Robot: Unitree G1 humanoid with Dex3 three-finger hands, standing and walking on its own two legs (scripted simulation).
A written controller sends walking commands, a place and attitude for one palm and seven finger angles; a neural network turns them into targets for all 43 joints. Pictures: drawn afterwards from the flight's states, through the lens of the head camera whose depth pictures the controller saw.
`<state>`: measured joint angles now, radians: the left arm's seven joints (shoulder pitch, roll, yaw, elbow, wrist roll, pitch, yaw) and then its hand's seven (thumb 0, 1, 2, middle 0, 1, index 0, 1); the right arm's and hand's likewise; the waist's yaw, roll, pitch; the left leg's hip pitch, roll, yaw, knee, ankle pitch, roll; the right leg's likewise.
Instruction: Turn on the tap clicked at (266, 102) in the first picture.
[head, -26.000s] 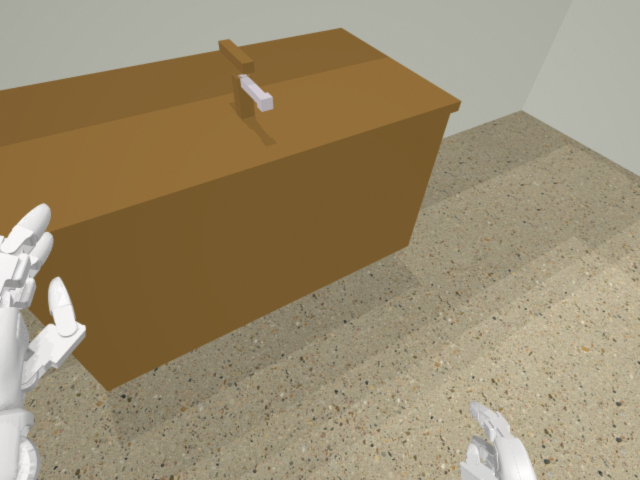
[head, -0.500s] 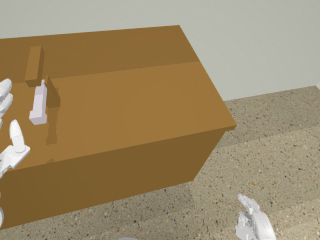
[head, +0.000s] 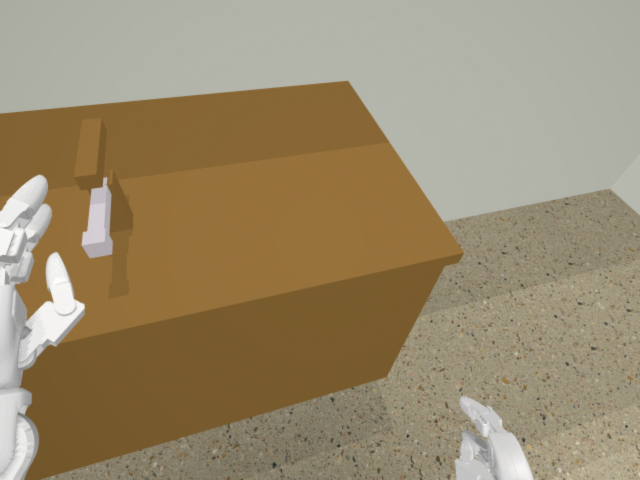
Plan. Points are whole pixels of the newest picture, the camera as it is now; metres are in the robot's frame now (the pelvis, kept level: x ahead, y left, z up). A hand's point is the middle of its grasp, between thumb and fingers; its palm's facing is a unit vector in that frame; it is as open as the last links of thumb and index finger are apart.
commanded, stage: come to a stop and stand still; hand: left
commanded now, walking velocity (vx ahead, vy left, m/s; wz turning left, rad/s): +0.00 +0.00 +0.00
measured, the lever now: (97, 243) +0.37 +0.34 +0.05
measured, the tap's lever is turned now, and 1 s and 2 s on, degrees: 0 0 0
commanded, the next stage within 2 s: look again from close up in 0.06 s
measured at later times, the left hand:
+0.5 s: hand (86, 297) +0.23 +0.25 +0.16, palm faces +0.39 -0.85 -0.36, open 7.4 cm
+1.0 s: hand (90, 344) +0.19 +0.22 +0.16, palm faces +0.62 -0.74 -0.26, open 7.4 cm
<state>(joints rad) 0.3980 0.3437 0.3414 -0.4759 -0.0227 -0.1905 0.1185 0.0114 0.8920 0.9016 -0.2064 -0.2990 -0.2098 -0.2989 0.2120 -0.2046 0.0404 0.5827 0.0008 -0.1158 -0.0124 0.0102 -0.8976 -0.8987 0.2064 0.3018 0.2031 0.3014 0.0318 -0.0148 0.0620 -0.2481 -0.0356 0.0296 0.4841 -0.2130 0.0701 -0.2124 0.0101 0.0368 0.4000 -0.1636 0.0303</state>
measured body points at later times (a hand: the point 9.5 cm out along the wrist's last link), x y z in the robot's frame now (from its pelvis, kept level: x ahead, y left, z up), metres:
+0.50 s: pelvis +0.01 +0.00 +0.00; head +0.03 +0.01 +0.45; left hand +0.20 +0.29 +0.18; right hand +0.20 -0.22 -0.07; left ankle +0.03 +0.07 -0.74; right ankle +0.03 -0.14 -0.74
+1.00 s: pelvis +0.00 -0.08 -0.02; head -0.01 -0.08 +0.43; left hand +0.15 +0.26 +0.18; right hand +0.21 -0.28 -0.10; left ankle +0.03 +0.07 -0.74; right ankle +0.03 -0.14 -0.74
